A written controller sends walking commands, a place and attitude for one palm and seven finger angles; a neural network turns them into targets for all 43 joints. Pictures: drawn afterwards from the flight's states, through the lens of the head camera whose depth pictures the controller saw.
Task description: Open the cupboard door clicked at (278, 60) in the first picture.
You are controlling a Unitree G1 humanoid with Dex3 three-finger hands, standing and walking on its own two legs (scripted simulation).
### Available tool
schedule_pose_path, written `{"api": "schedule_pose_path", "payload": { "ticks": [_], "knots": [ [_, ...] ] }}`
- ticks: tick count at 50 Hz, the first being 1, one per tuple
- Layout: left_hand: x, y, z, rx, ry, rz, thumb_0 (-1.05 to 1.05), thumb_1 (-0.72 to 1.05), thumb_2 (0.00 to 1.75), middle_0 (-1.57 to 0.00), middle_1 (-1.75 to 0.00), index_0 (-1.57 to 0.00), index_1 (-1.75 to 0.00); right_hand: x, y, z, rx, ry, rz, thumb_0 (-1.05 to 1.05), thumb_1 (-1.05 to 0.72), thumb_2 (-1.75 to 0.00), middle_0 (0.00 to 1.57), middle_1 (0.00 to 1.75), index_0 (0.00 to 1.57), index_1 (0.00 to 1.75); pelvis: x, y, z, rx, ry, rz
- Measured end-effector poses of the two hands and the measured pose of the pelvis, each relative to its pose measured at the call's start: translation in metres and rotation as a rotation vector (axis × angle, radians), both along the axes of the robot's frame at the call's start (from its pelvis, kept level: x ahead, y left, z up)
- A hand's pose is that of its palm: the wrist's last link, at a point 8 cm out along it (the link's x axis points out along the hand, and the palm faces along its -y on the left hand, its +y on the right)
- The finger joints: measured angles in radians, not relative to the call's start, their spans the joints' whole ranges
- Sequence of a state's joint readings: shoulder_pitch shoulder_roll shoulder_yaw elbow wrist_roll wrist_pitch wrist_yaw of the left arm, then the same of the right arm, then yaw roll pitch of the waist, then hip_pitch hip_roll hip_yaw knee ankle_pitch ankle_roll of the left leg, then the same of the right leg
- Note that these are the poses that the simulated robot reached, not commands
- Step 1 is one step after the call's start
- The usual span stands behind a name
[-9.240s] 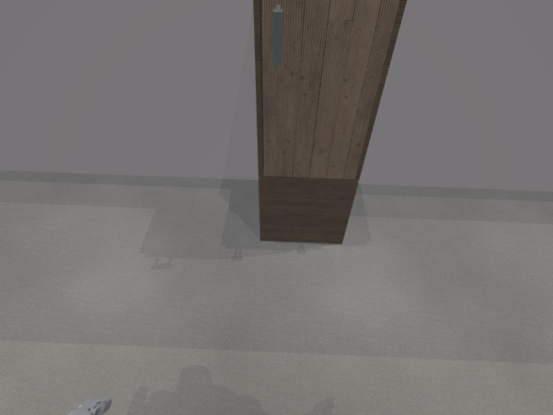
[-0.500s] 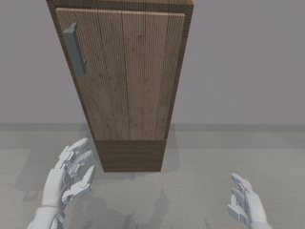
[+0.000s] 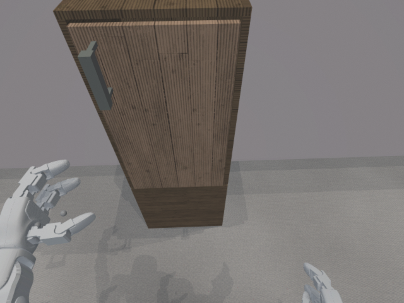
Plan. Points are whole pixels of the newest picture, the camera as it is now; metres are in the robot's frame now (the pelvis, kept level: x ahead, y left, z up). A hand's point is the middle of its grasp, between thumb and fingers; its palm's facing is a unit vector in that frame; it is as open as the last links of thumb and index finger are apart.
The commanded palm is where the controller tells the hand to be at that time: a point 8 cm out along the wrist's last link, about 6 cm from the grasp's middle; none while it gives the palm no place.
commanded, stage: raise the hand with hooked fingers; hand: left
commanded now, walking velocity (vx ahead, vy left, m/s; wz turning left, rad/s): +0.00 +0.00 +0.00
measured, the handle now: (99, 76) +0.52 +0.24 +0.18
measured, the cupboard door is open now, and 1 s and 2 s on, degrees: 0 0 0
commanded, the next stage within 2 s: move the hooked fingers beside the handle in 1.20 s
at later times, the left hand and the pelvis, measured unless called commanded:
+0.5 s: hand out of the picture +0.27 +0.33 +0.17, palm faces +0.14 -0.99 -0.06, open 13.8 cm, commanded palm +0.23 +0.37 +0.18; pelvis -0.01 +0.05 +0.02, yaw +2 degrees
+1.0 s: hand out of the picture +0.27 +0.31 +0.20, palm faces +0.12 -0.99 -0.07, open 14.0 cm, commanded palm +0.24 +0.36 +0.21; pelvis -0.01 +0.03 +0.03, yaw +1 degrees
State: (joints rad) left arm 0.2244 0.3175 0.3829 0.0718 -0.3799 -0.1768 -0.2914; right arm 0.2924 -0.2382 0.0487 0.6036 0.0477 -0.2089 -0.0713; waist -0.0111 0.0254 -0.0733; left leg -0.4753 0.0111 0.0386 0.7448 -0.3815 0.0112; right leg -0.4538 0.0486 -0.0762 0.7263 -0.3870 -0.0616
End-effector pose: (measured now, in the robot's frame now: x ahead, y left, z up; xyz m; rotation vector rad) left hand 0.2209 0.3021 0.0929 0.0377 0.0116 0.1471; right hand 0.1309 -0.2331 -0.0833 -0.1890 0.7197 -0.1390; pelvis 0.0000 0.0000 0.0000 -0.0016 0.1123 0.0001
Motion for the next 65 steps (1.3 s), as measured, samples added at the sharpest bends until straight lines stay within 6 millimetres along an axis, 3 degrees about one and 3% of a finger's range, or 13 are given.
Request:
{"api": "schedule_pose_path", "payload": {
  "ticks": [4,9,12,20,25,30,38,42,46,50,54,60,65],
  "knots": [
    [-0.004,0.012,0.016,0.033,-0.072,0.007,0.00,-0.04,0.50,-0.27,-0.91,-0.27,-0.91,-0.004,-0.005,0.008,-0.049,0.001,0.003,0.01,-0.90,-0.90,0.21,0.30,0.20,0.30,0.002,0.013,0.003,-0.010,-0.012,0.004],
    [0.001,0.018,0.010,0.015,-0.006,-0.064,0.00,-0.16,0.45,-0.28,-0.99,-0.27,-0.99,0.009,0.003,0.020,-0.090,-0.041,0.006,0.01,-0.91,-0.90,0.20,0.30,0.20,0.29,0.000,0.028,0.007,-0.021,-0.035,0.013],
    [0.006,0.027,0.019,0.030,-0.012,-0.060,-0.01,-0.23,0.42,-0.28,-1.03,-0.28,-1.03,0.022,0.017,0.030,-0.091,-0.092,0.018,0.01,-0.91,-0.90,0.20,0.30,0.20,0.29,0.000,0.035,0.010,-0.023,-0.053,0.014],
    [0.013,0.064,0.075,0.049,-0.158,0.003,-0.01,-0.41,0.35,-0.30,-1.14,-0.30,-1.14,0.052,0.067,0.049,-0.029,-0.192,0.112,0.01,-0.91,-0.90,0.20,0.30,0.20,0.29,-0.002,0.049,0.017,-0.028,-0.100,0.028],
    [0.017,0.077,0.078,0.031,-0.050,-0.011,-0.01,-0.47,0.32,-0.30,-1.18,-0.30,-1.18,0.058,0.088,0.050,0.006,-0.194,0.145,0.01,-0.90,-0.90,0.21,0.30,0.20,0.30,-0.007,0.055,0.020,-0.026,-0.118,0.037],
    [0.017,0.086,0.089,0.042,-0.039,0.007,-0.01,-0.49,0.31,-0.30,-1.20,-0.30,-1.20,0.055,0.094,0.049,0.005,-0.166,0.163,0.01,-0.90,-0.90,0.21,0.30,0.20,0.30,-0.010,0.055,0.023,-0.023,-0.132,0.039],
    [0.025,0.100,0.131,0.060,-0.129,0.027,-0.02,-0.50,0.31,-0.30,-1.20,-0.30,-1.20,0.042,0.080,0.045,-0.012,-0.116,0.153,0.01,-0.90,-0.90,0.21,0.30,0.20,0.30,-0.011,0.049,0.026,-0.019,-0.148,0.048],
    [0.033,0.093,0.117,0.032,-0.015,-0.009,-0.01,-0.50,0.30,-0.30,-1.20,-0.30,-1.20,0.036,0.065,0.042,-0.008,-0.101,0.123,0.01,-0.90,-0.90,0.21,0.30,0.20,0.30,-0.013,0.045,0.026,-0.015,-0.138,0.046],
    [0.032,0.073,0.101,0.033,0.028,-0.042,-0.01,-0.50,0.31,-0.30,-1.20,-0.30,-1.20,0.031,0.051,0.042,-0.014,-0.095,0.102,0.01,-0.90,-0.90,0.21,0.30,0.20,0.30,-0.013,0.039,0.027,-0.013,-0.136,0.034],
    [0.027,0.059,0.110,0.044,-0.074,-0.028,-0.02,-0.50,0.31,-0.30,-1.20,-0.30,-1.20,0.031,0.040,0.044,-0.025,-0.101,0.099,0.01,-0.90,-0.90,0.21,0.30,0.20,0.30,-0.010,0.030,0.027,-0.009,-0.144,0.026],
    [0.027,0.060,0.121,0.039,-0.122,0.025,-0.02,-0.50,0.30,-0.31,-1.20,-0.30,-1.20,0.034,0.033,0.044,-0.019,-0.109,0.095,0.01,-0.90,-0.90,0.21,0.30,0.20,0.30,-0.008,0.020,0.027,-0.006,-0.150,0.030],
    [0.034,0.047,0.111,0.038,0.000,0.011,-0.02,-0.50,0.30,-0.30,-1.20,-0.30,-1.20,0.042,0.021,0.040,0.005,-0.123,0.086,0.01,-0.90,-0.90,0.21,0.30,0.20,0.30,-0.009,0.010,0.026,-0.002,-0.142,0.033],
    [0.034,0.027,0.113,0.040,-0.042,-0.028,-0.02,-0.50,0.30,-0.30,-1.20,-0.30,-1.20,0.048,0.014,0.040,0.016,-0.142,0.081,0.01,-0.90,-0.90,0.21,0.30,0.20,0.30,-0.006,0.002,0.025,0.002,-0.140,0.024]
  ]
}}
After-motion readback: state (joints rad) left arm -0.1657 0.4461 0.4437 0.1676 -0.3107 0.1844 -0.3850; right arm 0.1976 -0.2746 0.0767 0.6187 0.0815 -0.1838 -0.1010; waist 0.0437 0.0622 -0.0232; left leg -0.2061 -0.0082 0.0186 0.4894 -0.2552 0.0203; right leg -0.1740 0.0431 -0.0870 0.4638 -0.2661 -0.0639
